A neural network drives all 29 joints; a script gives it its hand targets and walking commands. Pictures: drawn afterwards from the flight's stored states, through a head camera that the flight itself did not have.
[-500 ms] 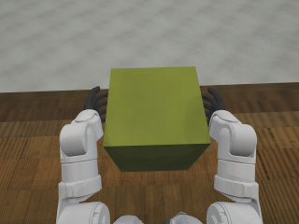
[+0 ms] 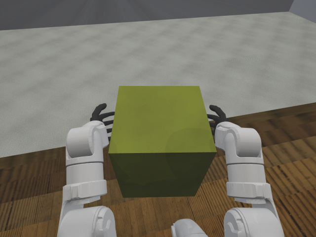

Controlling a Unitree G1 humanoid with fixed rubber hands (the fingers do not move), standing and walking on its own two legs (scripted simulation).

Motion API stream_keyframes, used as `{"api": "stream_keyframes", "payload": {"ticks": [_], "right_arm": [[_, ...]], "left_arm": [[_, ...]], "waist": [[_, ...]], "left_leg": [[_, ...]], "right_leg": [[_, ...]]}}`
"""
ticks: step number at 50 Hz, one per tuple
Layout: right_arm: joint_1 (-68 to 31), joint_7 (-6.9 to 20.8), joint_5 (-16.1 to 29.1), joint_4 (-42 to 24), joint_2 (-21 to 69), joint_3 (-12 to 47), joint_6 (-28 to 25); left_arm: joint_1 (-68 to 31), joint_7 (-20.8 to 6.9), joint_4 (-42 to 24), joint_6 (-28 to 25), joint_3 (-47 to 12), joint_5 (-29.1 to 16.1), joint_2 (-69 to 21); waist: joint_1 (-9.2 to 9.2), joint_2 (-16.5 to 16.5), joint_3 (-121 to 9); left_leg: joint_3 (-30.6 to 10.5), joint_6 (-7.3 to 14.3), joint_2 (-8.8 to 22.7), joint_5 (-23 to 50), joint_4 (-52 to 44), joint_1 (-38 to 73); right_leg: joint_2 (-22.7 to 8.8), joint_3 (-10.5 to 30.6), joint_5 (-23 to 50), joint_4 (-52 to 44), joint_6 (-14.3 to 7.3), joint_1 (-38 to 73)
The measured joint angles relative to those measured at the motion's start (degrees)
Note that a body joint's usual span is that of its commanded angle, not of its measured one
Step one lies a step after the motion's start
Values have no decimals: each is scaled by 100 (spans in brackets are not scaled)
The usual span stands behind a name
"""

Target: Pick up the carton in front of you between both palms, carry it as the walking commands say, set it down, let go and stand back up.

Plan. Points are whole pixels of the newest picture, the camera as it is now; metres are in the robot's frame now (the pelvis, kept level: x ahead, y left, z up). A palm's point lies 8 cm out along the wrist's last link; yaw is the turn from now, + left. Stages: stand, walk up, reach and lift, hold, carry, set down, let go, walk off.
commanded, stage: carry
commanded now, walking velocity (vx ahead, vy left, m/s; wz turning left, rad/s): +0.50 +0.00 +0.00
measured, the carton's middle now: (159, 144) +0.34 -0.03 +0.05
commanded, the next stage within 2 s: none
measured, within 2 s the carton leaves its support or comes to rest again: neither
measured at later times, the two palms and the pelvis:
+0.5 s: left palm (100, 109) +0.71 +0.19 -0.13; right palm (163, 105) +0.72 -0.11 -0.14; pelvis +0.39 +0.02 -0.20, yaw -1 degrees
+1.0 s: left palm (107, 89) +1.14 +0.21 -0.33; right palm (149, 83) +1.17 -0.09 -0.32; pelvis +0.83 +0.04 -0.43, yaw -1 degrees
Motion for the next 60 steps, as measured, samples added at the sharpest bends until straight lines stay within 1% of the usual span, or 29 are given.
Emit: {"api": "stream_keyframes", "payload": {"ticks": [4, 7, 9, 10, 11, 13, 14, 16, 17, 19, 22, 25, 27, 28, 29, 30, 32, 34, 37, 42, 43, 45, 46, 48, 50, 51, 54, 57, 60], "right_arm": [[-63, -51, 63, 133, 96, -20, -234], [-19, -51, 80, -31, 215, -21, -547], [106, -29, 84, -215, 255, -53, -678], [208, -11, 95, -359, 242, -80, -708], [330, 19, 102, -511, 215, -115, -729], [403, 138, 19, -553, 210, -134, -870], [429, 194, -87, -520, 288, -168, -929], [571, 267, -320, -470, 484, -314, -984], [674, 270, -428, -470, 565, -346, -1001], [879, 279, -536, -526, 645, -377, -1048], [1144, 278, -549, -764, 612, -385, -1174], [1270, 284, -472, -923, 560, -364, -1290], [1278, 280, -450, -908, 539, -262, -1348], [1220, 261, -452, -847, 527, -165, -1344], [1119, 220, -464, -735, 528, -53, -1368], [1001, 169, -454, -651, 476, 46, -1366], [905, 59, -294, -490, 331, 217, -1359], [937, 21, -42, -276, 165, 337, -1267], [891, -41, 213, 12, 30, 426, -1147], [638, -59, 299, 207, 94, 486, -1316], [627, -54, 303, 175, 116, 457, -1341], [643, -5, 275, 47, 108, 361, -1336], [677, 35, 258, -82, 76, 294, -1312], [644, 157, 192, -80, -3, 172, -1387], [697, 187, 16, 11, 112, 53, -1341], [765, 192, -95, 18, 202, -26, -1306], [986, 216, -290, 14, 376, -175, -1277], [1269, 235, -394, -106, 492, -259, -1330], [1350, 232, -397, -376, 535, -282, -1404]], "left_arm": [[328, -8, -317, -183, 111, -7, -89], [544, -21, -690, -437, 101, -87, -101], [695, -32, -826, -624, 7, -106, -141], [723, -33, -839, -708, -77, -100, -169], [722, -29, -823, -774, -175, -80, -201], [758, -14, -774, -942, -322, -73, -162], [799, -31, -730, -979, -377, -171, -77], [837, 19, -427, -1070, -466, -401, 64], [852, 76, -274, -1110, -525, -494, 113], [822, 101, -48, -1164, -608, -631, 185], [707, 145, 154, -1348, -750, -720, 142], [764, 146, 82, -1502, -829, -715, 88], [881, 134, -63, -1529, -794, -700, 80], [976, 117, -171, -1517, -737, -698, 98], [1033, 72, -241, -1521, -672, -695, 161], [1017, 18, -255, -1534, -620, -668, 197], [1003, -69, -223, -1540, -510, -557, 177], [1140, -112, -181, -1466, -368, -356, -11], [1389, -125, -234, -1379, -212, -141, -228], [1578, -132, -567, -1457, -157, -141, -179], [1603, -121, -621, -1480, -206, -155, -150], [1547, -58, -632, -1491, -344, -178, -116], [1431, 1, -615, -1455, -435, -200, -100], [1226, 79, -404, -1526, -596, -251, -50], [1135, 177, -135, -1449, -737, -423, 118], [1097, 218, 2, -1403, -791, -508, 187], [1016, 253, 370, -1382, -849, -705, 278], [964, 259, 631, -1452, -878, -803, 271], [971, 257, 497, -1569, -928, -880, 272]], "waist": [[-58, 48, 414], [11, -44, 577], [154, -27, 574], [347, -39, 603], [605, -71, 594], [1110, 74, 565], [1224, 124, 593], [1352, 185, 618], [1376, 200, 622], [1370, 170, 659], [1422, 118, 710], [1291, 254, 623], [1048, 319, 480], [812, 395, 386], [540, 375, 311], [313, 403, 281], [45, 232, 376], [-95, 175, 319], [-225, 285, 219], [-145, 72, 293], [-69, 16, 262], [213, -1, 186], [426, -65, 114], [866, 124, -34], [1087, 194, -140], [1182, 175, -179], [1315, 279, -76], [1443, 284, 19], [1360, 361, 144]], "left_leg": [[-69, 94, -72, -920, 694, 86], [-66, 97, -151, -1657, 1203, 248], [53, 46, -82, -1325, 1852, 283], [148, -233, -23, -1047, 2614, 144], [255, -430, 40, -402, 3552, -78], [-31, -690, 135, -377, 4855, -743], [-327, -704, 132, -229, 4948, -1063], [-808, -656, 291, 201, 4215, -1582], [-946, -642, 431, 419, 3541, -1769], [-1042, -600, 654, 1211, 2360, -2076], [-989, -523, 847, 3182, 931, -2269], [-775, -584, 832, 4583, -776, -1837], [-421, -518, 697, 4995, -1196, -1315], [-254, -376, 631, 4842, -1294, -949], [-202, -245, 498, 3634, -1140, -716], [-253, -209, 431, 3092, -1085, -704], [-65, -14, 206, 2339, -248, -820], [-24, -24, 54, 1361, 152, -690], [-134, -112, 43, 161, 492, -499], [-181, -200, 56, -783, 1442, -116], [-156, -312, 75, -808, 1721, -44], [-42, -414, 251, 269, 2615, -37], [-31, -512, 300, 442, 3313, -151], [-448, -612, 406, -10, 4238, -642], [-949, -604, 385, 163, 3925, -1154], [-1064, -608, 429, 290, 3481, -1407], [-1201, -673, 677, 1144, 2104, -1980], [-1093, -630, 817, 3073, 825, -2280], [-866, -608, 768, 4612, -652, -1942]], "right_leg": [[8, -314, 1944, -1548, -116, -387], [128, -513, 3412, -3155, -208, -97], [274, -825, 3607, -3759, -254, 364], [345, -998, 3691, -3927, -336, 742], [403, -1098, 3356, -4076, -485, 1183], [705, -1121, 1014, -3755, -988, 1410], [812, -1056, 237, -3465, -961, 1439], [863, -1074, -491, -3023, -516, 1521], [877, -1111, -718, -2812, -503, 1548], [848, -1148, -1220, -2424, -672, 1616], [758, -1056, -2056, -1724, -641, 1743], [694, -982, -2960, -993, -453, 2012], [516, -1072, -2556, -91, -554, 2084], [404, -1156, -2218, 700, -640, 1986], [314, -1055, -1985, 1474, -477, 1772], [376, -841, -1919, 2038, -324, 1483], [435, -207, -1599, 2262, -224, 942], [388, 103, -1159, 1260, -129, 467], [235, 70, -40, -356, 3, -77], [111, -152, 3097, -2972, -88, 127], [122, -252, 3380, -3441, -105, 355], [231, -561, 3589, -4017, -205, 987], [256, -646, 3474, -4213, -368, 1370], [541, -786, 1413, -3660, -779, 1449], [746, -716, -178, -3062, -596, 1476], [772, -682, -471, -2886, -491, 1489], [834, -735, -1173, -2183, -457, 1566], [825, -613, -2115, -1587, -386, 1752], [690, -561, -2955, -823, -226, 2002]]}}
